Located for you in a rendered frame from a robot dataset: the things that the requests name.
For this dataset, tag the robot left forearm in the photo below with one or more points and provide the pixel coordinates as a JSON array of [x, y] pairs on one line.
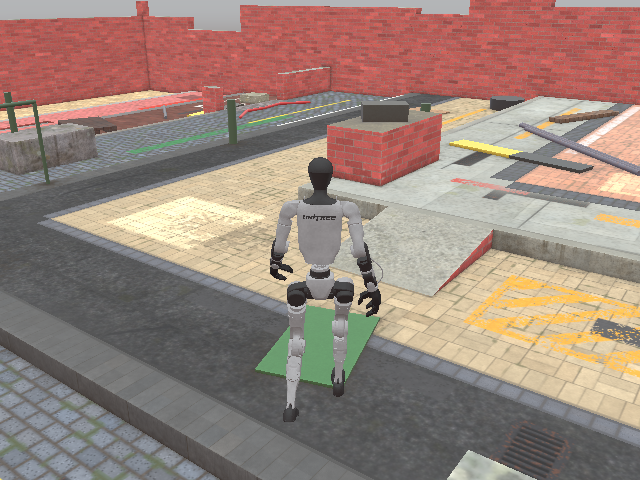
[[276, 258]]

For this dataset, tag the humanoid robot head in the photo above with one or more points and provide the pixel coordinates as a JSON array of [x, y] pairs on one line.
[[320, 172]]

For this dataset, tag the robot left foot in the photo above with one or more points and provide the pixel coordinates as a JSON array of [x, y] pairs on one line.
[[290, 414]]

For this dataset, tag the robot right forearm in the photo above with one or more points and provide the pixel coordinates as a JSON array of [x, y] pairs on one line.
[[367, 271]]

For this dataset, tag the left robot hand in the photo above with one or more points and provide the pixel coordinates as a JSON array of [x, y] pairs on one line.
[[275, 274]]

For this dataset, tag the robot right upper arm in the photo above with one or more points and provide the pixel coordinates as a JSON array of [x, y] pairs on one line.
[[351, 211]]

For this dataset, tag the right robot hand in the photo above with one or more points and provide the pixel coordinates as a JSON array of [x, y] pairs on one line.
[[374, 303]]

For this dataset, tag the robot left upper arm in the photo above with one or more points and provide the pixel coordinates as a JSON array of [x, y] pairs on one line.
[[288, 211]]

